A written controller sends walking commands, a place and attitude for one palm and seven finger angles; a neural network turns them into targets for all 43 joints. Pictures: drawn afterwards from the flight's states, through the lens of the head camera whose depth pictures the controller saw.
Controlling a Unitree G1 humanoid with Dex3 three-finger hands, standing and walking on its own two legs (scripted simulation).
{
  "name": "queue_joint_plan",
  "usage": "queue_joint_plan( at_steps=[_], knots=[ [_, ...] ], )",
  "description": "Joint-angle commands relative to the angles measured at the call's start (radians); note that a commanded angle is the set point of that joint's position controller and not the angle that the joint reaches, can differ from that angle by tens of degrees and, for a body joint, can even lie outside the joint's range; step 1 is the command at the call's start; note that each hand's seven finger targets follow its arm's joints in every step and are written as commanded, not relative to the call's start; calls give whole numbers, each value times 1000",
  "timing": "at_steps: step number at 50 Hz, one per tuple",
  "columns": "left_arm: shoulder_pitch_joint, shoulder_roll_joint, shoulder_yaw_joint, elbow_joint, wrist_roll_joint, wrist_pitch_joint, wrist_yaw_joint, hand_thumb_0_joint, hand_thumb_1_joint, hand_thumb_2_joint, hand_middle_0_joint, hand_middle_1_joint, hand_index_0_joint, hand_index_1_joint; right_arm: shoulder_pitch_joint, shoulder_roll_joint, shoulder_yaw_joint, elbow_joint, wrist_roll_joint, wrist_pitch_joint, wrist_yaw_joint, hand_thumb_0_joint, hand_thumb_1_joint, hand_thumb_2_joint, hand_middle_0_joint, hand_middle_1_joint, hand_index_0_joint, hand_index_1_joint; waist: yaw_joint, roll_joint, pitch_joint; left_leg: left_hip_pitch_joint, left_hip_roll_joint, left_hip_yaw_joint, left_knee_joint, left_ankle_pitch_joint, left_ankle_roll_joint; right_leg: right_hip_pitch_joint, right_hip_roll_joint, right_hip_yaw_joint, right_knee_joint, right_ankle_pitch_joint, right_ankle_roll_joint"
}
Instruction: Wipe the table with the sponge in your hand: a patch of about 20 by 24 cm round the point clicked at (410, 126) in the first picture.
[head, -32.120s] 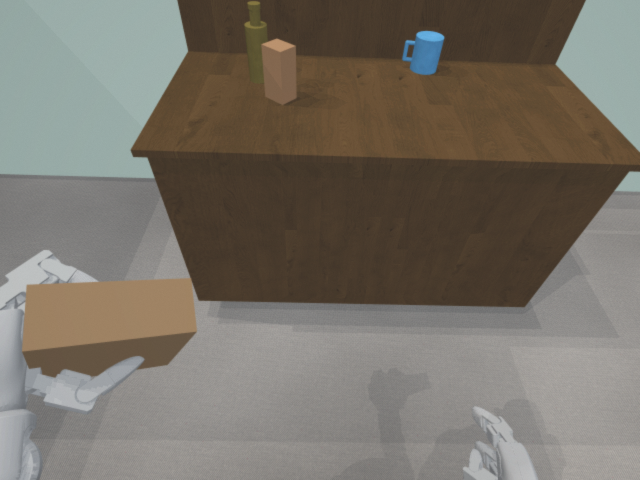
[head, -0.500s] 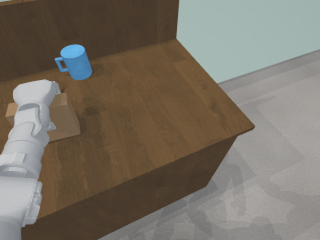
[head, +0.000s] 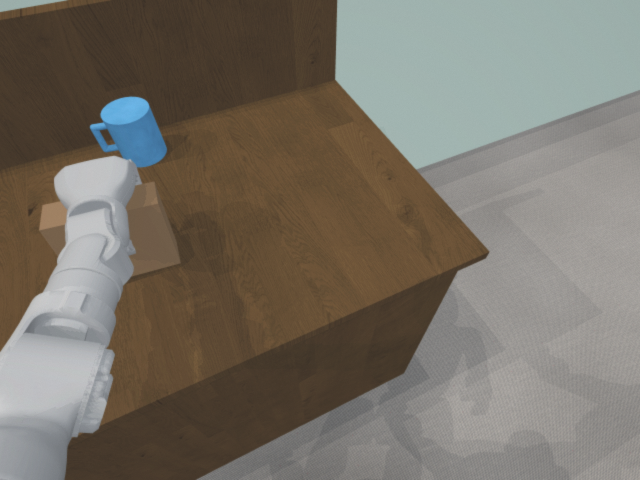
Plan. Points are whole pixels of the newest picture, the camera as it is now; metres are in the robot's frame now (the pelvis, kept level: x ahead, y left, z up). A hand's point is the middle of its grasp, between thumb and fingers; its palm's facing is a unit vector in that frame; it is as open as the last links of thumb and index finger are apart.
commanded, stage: wipe back along the middle lane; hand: left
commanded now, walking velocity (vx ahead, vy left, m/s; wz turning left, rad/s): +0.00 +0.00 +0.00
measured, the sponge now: (122, 246) +0.43 +0.29 +0.02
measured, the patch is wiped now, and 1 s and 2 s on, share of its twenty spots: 0.50 0.70 0.80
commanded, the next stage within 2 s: slide across to the third lane in 1.62 s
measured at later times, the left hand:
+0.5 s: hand (116, 238) +0.41 +0.27 +0.06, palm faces -0.09 -0.03 -1.00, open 9.5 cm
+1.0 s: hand (122, 270) +0.36 +0.25 +0.06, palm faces -0.02 -0.04 -1.00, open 9.5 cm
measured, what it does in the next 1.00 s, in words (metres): stands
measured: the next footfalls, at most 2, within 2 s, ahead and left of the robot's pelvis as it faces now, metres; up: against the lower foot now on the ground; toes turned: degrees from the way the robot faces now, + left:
none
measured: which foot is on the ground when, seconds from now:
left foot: down 0.00-1.00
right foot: down 0.00-1.00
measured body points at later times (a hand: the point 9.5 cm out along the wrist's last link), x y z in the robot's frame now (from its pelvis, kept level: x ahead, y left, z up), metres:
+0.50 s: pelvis +0.00 +0.00 +0.00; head +0.03 -0.02 +0.45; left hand +0.41 +0.27 +0.12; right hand +0.11 -0.27 -0.12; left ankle -0.01 +0.10 -0.73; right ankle -0.03 -0.10 -0.73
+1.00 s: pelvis +0.00 +0.01 +0.00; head +0.00 -0.02 +0.45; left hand +0.36 +0.25 +0.12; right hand +0.17 -0.22 -0.12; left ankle -0.01 +0.10 -0.73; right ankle -0.03 -0.10 -0.73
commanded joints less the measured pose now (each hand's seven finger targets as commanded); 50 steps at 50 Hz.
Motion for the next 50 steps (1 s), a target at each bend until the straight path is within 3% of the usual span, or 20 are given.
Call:
queue_joint_plan(
  at_steps=[1, 2, 5, 7, 10, 15, 18, 22, 24, 27, 30, 31, 36, 37, 42, 44, 46, 47, 49, 50],
  knots=[
    [-472, 286, 59, -199, 21, 9, 46, 0, 100, 1300, -1200, -1600, -1200, -1600, 39, -149, -53, -74, 2, -20, -8, 0, -900, -900, 200, 300, 200, 300, -11, 23, -402, 248, -10, 0, -10, 384, 22, 148, -2, 31, -26, 435, -20],
    [-431, 263, 46, -185, 22, 15, 45, 0, 100, 1300, -1200, -1600, -1200, -1600, 35, -147, -53, -79, 2, -18, -6, 0, -900, -900, 200, 300, 200, 300, -9, 29, -385, 243, -10, 5, -9, 388, 22, 147, -3, 30, -25, 443, -21],
    [-286, 293, 104, -173, 5, 22, 42, 0, 100, 1300, -1200, -1600, -1200, -1600, 28, -153, -56, -92, -2, -10, -3, 0, -900, -900, 200, 300, 200, 300, 31, -28, -428, 214, -16, 20, -11, 420, 27, 241, -6, 38, -20, 538, -18],
    [-257, 311, 114, -185, 2, 28, 43, 0, 100, 1300, -1200, -1600, -1200, -1600, 12, -156, -52, -102, 1, -3, -2, 0, -900, -900, 200, 300, 200, 300, 34, -61, -412, 171, -23, 34, -17, 394, 29, 283, -15, 48, -22, 590, -11],
    [-224, 332, 139, -245, 9, 23, 51, 0, 100, 1300, -1200, -1600, -1200, -1600, -3, -158, -53, -114, 2, -1, 2, 0, -900, -900, 200, 300, 200, 300, 46, -39, -395, 171, -24, 34, -30, 406, 32, 298, -16, 46, -18, 607, -15],
    [-140, 248, 76, -239, 20, 55, 43, 0, 100, 1300, -1200, -1600, -1200, -1600, -20, -153, -57, -118, 13, -1, 9, 0, -900, -900, 200, 300, 200, 300, 38, -28, -302, 190, -22, 30, -39, 367, 35, 226, -7, 38, -41, 506, -21],
    [-160, 184, 18, -265, 3, 68, 30, 0, 100, 1300, -1200, -1600, -1200, -1600, -41, -149, -53, -127, 21, 3, 5, 0, -900, -900, 200, 300, 200, 300, 22, -53, -291, 195, -21, 30, -45, 330, 33, 210, -10, 39, -52, 477, -16],
    [-117, 154, 7, -299, -7, 63, 18, 0, 100, 1300, -1200, -1600, -1200, -1600, -56, -143, -54, -134, 23, 6, 1, 0, -900, -900, 200, 300, 200, 300, 32, -38, -299, 233, -15, 17, -46, 341, 30, 190, -6, 31, -50, 437, -23],
    [-114, 85, -35, -352, -17, 56, 12, 0, 100, 1300, -1200, -1600, -1200, -1600, -83, -130, -50, -152, 27, 5, 2, 0, -900, -900, 200, 300, 200, 300, 36, -8, -301, 260, -11, 8, -50, 359, 26, 167, -3, 25, -47, 412, -30],
    [-11, 100, -7, -346, -23, 74, 25, 0, 100, 1300, -1200, -1600, -1200, -1600, -91, -133, -50, -158, 23, 15, 3, 0, -900, -900, 200, 300, 200, 300, 53, -45, -282, 257, -11, 7, -48, 361, 22, 173, 2, 17, -50, 408, -30],
    [-73, 32, -65, -395, -31, 84, 28, 0, 100, 1300, -1200, -1600, -1200, -1600, -117, -127, -45, -164, 27, 15, 2, 0, -900, -900, 200, 300, 200, 300, 37, -36, -235, 274, -6, -5, -62, 328, 18, 121, 5, 10, -56, 340, -32],
    [-49, 60, -37, -387, -27, 95, 35, 0, 100, 1300, -1200, -1600, -1200, -1600, -119, -128, -46, -161, 26, 18, 2, 0, -900, -900, 200, 300, 200, 300, 46, -38, -239, 271, -6, -6, -62, 319, 17, 126, 5, 8, -56, 327, -33],
    [10, 32, -44, -429, -30, 128, 41, 0, 100, 1300, -1200, -1600, -1200, -1600, -147, -122, -43, -173, 24, 28, 4, 0, -900, -900, 200, 300, 200, 300, 69, -29, -280, 302, -4, -14, -61, 366, 4, 145, 8, 2, -45, 334, -41],
    [26, -18, -86, -454, -35, 133, 38, 0, 100, 1300, -1200, -1600, -1200, -1600, -158, -116, -41, -182, 24, 26, 7, 0, -900, -900, 200, 300, 200, 300, 67, -26, -285, 308, -5, -13, -59, 380, 2, 146, 8, -2, -44, 343, -41],
    [97, -76, -124, -521, -47, 167, 34, 0, 100, 1300, -1200, -1600, -1200, -1600, -190, -114, -38, -195, 26, 29, 21, 0, -900, -900, 200, 300, 200, 300, 74, -47, -260, 323, 3, -27, -60, 398, -4, 136, 12, -11, -40, 333, -43],
    [124, -32, -80, -543, -55, 184, 33, 0, 100, 1300, -1200, -1600, -1200, -1600, -216, -118, -33, -198, 25, 31, 18, 0, -900, -900, 200, 300, 200, 300, 92, -57, -256, 309, -1, -26, -70, 373, 0, 159, 11, 1, -48, 333, -45],
    [98, -73, -127, -553, -52, 198, 31, 0, 100, 1300, -1200, -1600, -1200, -1600, -218, -112, -30, -195, 29, 34, 16, 0, -900, -900, 200, 300, 200, 300, 71, -72, -216, 304, -4, -25, -73, 349, -1, 145, 11, -6, -49, 318, -42],
    [126, -99, -143, -569, -58, 203, 29, 0, 100, 1300, -1200, -1600, -1200, -1600, -220, -110, -32, -199, 29, 31, 19, 0, -900, -900, 200, 300, 200, 300, 78, -67, -230, 310, -5, -22, -71, 355, 1, 153, 10, -8, -46, 324, -42],
    [199, -33, -73, -588, -68, 213, 29, 0, 100, 1300, -1200, -1600, -1200, -1600, -242, -115, -27, -204, 27, 30, 20, 0, -900, -900, 200, 300, 200, 300, 109, -80, -238, 300, -6, -23, -77, 364, 1, 189, 10, 4, -48, 352, -45],
    [181, -86, -128, -605, -70, 216, 25, 0, 100, 1300, -1200, -1600, -1200, -1600, -243, -108, -26, -207, 28, 31, 18, 0, -900, -900, 200, 300, 200, 300, 88, -84, -231, 306, -9, -17, -74, 356, 3, 188, 9, 0, -44, 351, -41]
  ],
)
